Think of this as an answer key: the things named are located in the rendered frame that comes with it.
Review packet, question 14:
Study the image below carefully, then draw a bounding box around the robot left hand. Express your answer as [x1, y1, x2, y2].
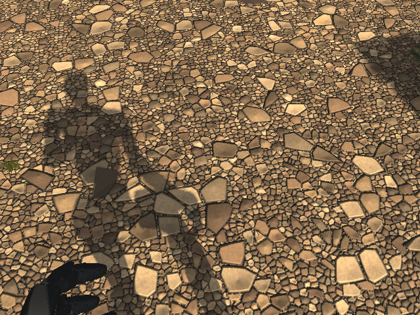
[20, 261, 117, 315]

